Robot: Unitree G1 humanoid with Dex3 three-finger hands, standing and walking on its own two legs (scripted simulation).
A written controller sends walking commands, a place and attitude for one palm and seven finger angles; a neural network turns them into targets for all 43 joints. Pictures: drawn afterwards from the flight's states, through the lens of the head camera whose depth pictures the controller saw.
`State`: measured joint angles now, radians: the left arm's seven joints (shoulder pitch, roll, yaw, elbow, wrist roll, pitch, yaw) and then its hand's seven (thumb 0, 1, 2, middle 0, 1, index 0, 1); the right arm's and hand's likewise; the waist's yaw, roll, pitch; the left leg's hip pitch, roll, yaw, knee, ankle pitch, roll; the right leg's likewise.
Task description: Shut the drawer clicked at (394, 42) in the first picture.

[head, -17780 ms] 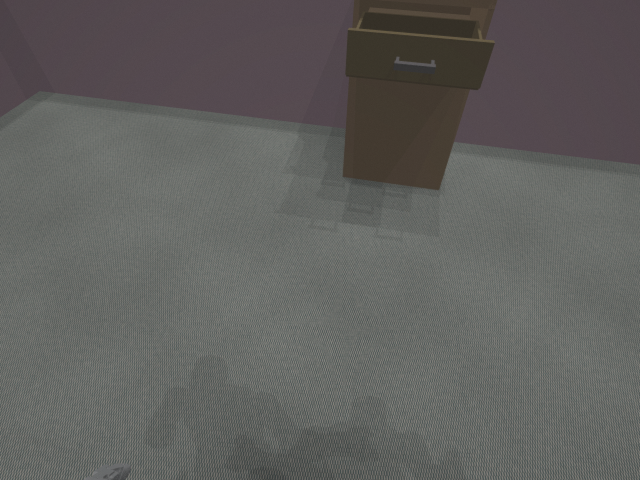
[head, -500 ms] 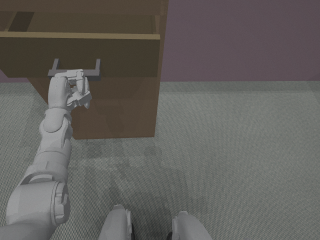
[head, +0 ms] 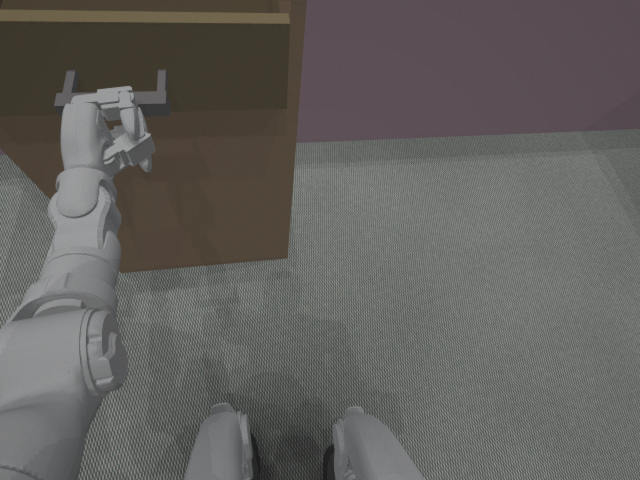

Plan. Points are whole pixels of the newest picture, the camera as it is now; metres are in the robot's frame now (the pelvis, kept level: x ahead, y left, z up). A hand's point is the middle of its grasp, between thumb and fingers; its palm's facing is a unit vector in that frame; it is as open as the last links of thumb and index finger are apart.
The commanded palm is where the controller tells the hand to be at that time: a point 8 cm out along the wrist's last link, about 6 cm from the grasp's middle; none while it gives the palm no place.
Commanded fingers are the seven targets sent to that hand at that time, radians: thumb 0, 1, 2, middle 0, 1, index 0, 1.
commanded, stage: push the drawer shut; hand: left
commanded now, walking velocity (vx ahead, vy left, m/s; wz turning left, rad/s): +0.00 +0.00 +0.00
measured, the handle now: (116, 91) +0.59 +0.21 +0.06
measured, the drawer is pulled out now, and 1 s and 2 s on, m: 0.04 0.00 0.00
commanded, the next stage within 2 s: pull the fist back off the drawer in 0.50 s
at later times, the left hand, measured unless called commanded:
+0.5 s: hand (139, 112) +0.56 +0.18 +0.06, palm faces +0.05 -1.00 -0.04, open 3.1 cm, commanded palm +0.58 +0.20 +0.07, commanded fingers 0.00 0.90 0.90 -1.40 -1.60 -1.40 -1.60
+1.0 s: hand (141, 114) +0.56 +0.18 +0.06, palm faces +0.04 -1.00 -0.04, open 3.1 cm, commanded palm +0.54 +0.19 +0.07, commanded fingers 0.00 0.90 0.90 -1.40 -1.60 -1.40 -1.60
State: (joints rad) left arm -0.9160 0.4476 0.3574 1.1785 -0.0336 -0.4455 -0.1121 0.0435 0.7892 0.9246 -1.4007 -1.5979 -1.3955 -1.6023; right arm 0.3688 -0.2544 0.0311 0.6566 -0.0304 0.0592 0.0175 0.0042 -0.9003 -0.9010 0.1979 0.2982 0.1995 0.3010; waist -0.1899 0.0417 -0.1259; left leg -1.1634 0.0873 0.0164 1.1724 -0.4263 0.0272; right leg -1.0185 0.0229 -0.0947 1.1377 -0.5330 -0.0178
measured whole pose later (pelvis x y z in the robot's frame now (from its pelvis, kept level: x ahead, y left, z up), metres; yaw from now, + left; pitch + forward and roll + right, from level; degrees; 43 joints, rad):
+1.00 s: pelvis -0.02 +0.01 -0.02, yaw -1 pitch +28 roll -7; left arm -1.18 0.59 0.35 1.26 0.02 -0.32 -0.09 0.01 0.70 0.92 -1.40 -1.60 -1.39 -1.60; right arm 0.41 -0.26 0.07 0.65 -0.06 0.02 0.03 0.00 -0.90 -0.90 0.20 0.30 0.20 0.30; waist -0.26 0.05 -0.10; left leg -1.34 0.09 -0.01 1.25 -0.40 0.05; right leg -1.18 0.03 -0.12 1.19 -0.51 -0.01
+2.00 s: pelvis +0.05 -0.01 +0.07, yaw +2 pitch +8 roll -1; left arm -0.07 0.30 0.16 0.24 -0.15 -0.16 -0.07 0.02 0.90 0.90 -1.40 -1.60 -1.40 -1.60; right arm 0.21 -0.26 0.02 0.54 0.05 0.06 -0.04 0.01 -0.90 -0.90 0.20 0.30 0.20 0.30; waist -0.02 0.04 -0.09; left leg -0.53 0.04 0.05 0.75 -0.35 0.01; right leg -0.40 0.01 -0.06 0.71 -0.45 -0.01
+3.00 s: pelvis +0.04 -0.01 +0.10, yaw +2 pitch -3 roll -1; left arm 0.53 0.35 0.33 -0.47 -0.07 -0.15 0.09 0.02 0.88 0.90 -1.41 -1.60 -1.40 -1.60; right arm 0.17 -0.23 0.03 0.58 -0.01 -0.04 -0.07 0.01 -0.90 -0.90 0.20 0.30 0.20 0.30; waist 0.04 0.06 0.02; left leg -0.18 0.03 0.05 0.44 -0.21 0.01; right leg -0.02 0.01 -0.06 0.35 -0.27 -0.01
